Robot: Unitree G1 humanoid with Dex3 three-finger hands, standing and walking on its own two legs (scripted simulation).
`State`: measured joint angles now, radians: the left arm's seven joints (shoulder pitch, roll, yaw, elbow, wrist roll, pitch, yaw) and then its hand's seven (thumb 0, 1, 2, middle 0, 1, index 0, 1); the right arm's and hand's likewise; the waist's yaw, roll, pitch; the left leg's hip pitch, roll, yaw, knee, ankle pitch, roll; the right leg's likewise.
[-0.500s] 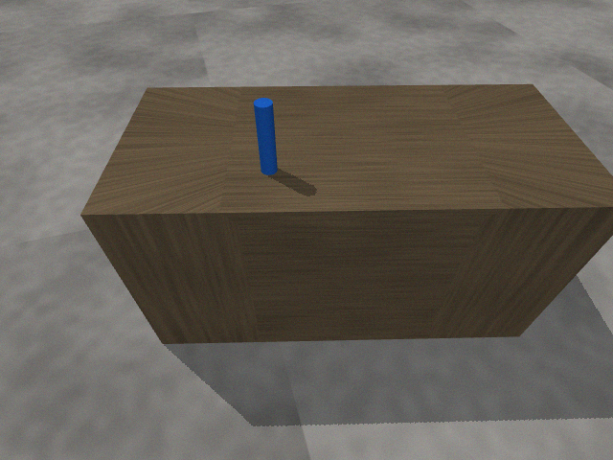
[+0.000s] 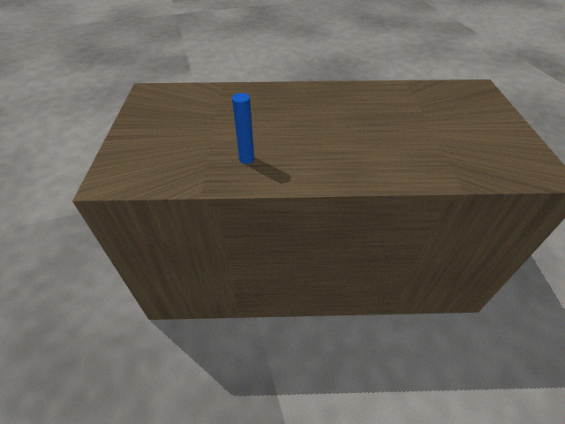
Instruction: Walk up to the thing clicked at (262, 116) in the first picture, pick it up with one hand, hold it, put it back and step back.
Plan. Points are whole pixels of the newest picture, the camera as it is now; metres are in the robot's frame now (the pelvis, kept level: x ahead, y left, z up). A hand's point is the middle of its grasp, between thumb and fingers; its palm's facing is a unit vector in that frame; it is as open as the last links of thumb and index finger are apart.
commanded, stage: stand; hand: left
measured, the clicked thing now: (244, 130) +0.79 +0.13 -0.04
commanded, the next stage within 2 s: walk up in 0.62 s
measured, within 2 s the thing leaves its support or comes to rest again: neither
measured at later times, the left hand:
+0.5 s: hand out of the picture +0.08 +0.25 -0.16, palm faces -0.03 -0.94 -0.34, open 7.4 cm
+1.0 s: hand out of the picture +0.13 +0.22 -0.15, palm faces +0.01 -0.91 -0.41, open 7.4 cm
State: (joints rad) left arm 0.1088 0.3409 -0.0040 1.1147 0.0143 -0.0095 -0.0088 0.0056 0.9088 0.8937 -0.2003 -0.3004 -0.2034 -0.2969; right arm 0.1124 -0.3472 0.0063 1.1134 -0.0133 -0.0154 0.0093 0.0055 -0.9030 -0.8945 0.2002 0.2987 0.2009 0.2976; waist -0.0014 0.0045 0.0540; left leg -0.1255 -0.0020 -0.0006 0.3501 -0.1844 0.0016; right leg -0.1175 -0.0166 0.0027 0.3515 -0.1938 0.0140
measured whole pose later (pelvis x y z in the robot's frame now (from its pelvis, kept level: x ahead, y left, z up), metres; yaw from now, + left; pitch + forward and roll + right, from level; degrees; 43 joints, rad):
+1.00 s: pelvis +0.07 -0.07 -0.02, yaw +1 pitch -5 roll +0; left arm 0.25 0.40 0.10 0.95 0.05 -0.03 -0.07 0.00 0.91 0.89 -0.20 -0.30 -0.20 -0.30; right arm 0.31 -0.44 -0.08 1.00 -0.04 -0.01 0.02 0.01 -0.90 -0.89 0.20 0.30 0.20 0.30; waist 0.01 0.05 0.08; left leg -0.27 0.02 -0.08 0.96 -0.50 0.03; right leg -0.28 -0.03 -0.04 0.63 -0.28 -0.01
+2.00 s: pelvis +0.30 -0.10 -0.03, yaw +4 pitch -2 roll +1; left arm 0.11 0.35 0.02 0.88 0.02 -0.01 -0.01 0.01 0.90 0.89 -0.20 -0.30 -0.21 -0.30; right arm 0.22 -0.40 -0.02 0.93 -0.01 0.01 0.00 0.00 -0.90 -0.89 0.20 0.30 0.20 0.30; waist 0.00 0.02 0.11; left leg -0.31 0.01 -0.01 0.77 -0.49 0.01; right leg -0.44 -0.05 -0.05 0.70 -0.23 -0.02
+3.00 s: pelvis +0.32 -0.09 +0.00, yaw +4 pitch -3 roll +1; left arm 0.06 0.34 0.01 1.14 0.02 -0.02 -0.01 0.01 0.91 0.89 -0.20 -0.30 -0.20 -0.30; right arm 0.09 -0.36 -0.02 1.12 -0.01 0.01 0.02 0.01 -0.90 -0.89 0.20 0.30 0.20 0.30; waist 0.00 0.00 0.06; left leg -0.06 0.00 0.01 0.34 -0.23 -0.01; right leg -0.21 -0.04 -0.02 0.36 -0.11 0.01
